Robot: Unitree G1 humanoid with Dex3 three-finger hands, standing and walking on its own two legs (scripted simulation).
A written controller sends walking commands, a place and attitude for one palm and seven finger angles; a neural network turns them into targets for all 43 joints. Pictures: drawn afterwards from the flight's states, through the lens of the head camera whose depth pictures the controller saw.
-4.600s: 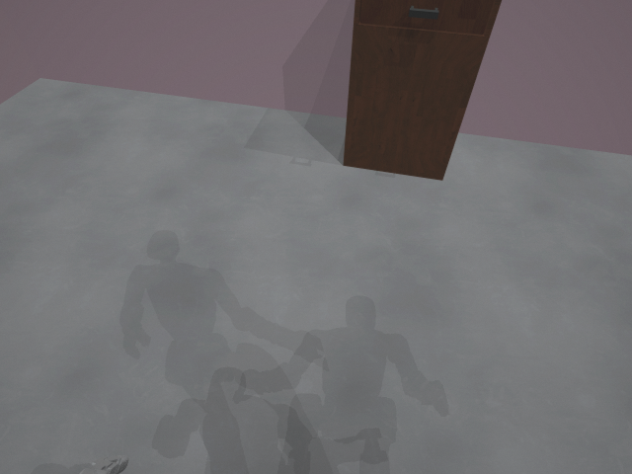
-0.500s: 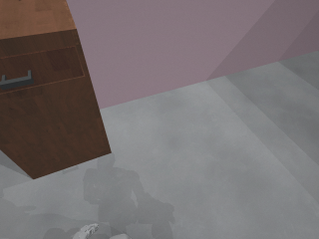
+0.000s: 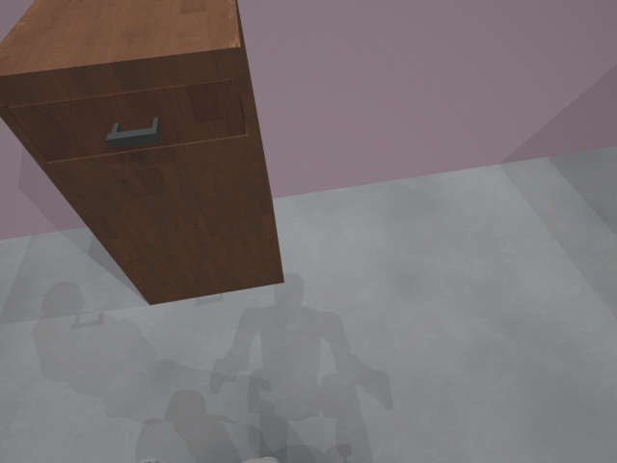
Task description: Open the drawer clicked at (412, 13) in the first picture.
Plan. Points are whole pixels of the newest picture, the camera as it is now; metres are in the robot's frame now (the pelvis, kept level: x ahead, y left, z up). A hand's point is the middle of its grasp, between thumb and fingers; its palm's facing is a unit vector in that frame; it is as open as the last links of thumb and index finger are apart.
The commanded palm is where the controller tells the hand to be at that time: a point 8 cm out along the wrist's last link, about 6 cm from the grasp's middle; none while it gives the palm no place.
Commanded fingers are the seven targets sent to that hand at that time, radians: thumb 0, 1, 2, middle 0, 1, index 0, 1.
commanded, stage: turn to face it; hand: left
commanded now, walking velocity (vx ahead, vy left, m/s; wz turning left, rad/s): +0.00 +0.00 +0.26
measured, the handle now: (135, 131) +0.73 +0.42 +0.00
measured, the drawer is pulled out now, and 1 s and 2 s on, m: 0.00 0.00 0.00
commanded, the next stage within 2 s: take the last steps up to it in 0.08 s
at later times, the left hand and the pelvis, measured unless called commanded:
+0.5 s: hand out of the picture -0.04 +0.23 -0.17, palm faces +0.20 -0.96 -0.20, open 7.4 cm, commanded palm none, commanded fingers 0.00 0.90 0.90 -0.20 -0.30 -0.20 -0.30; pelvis +0.01 +0.03 +0.01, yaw +9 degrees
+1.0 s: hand (176, 434) +0.18 +0.22 -0.15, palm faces +0.22 -0.95 -0.22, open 7.2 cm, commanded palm none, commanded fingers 0.00 0.90 0.90 -0.20 -0.30 -0.20 -0.30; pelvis +0.15 +0.03 +0.01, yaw +11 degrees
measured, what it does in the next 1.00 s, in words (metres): walks ahead: left foot, then right foot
